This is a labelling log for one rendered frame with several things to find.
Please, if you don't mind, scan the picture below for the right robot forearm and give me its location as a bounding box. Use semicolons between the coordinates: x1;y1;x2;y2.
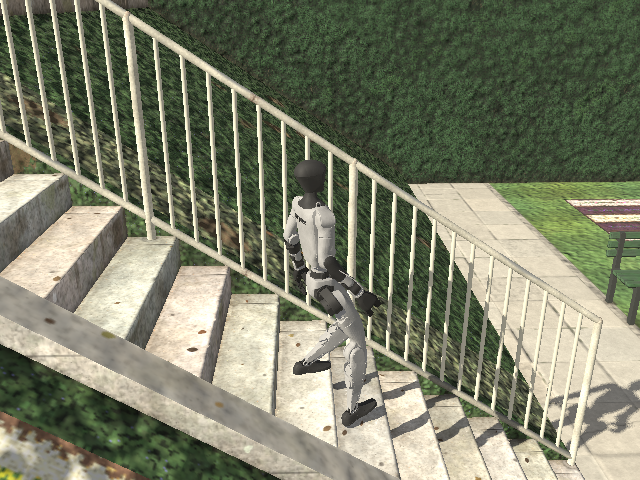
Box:
324;256;364;298

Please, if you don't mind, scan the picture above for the right robot hand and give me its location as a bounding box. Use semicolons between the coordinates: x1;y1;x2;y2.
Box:
356;290;382;317

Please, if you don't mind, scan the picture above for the left robot upper arm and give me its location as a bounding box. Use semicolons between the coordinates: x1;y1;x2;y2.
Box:
283;196;303;245

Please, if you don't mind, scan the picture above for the left robot forearm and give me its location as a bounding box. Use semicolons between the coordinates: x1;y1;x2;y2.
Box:
284;239;305;271

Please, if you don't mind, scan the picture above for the left robot hand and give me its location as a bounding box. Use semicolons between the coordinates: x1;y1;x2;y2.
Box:
293;266;309;295

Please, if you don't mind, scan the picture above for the right robot upper arm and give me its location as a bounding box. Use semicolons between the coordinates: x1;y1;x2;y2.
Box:
315;208;337;270

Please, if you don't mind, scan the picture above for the right robot shin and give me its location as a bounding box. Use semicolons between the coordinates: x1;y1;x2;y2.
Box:
344;347;367;414

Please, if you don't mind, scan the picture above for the robot torso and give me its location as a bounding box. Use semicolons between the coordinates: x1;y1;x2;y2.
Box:
295;202;336;302

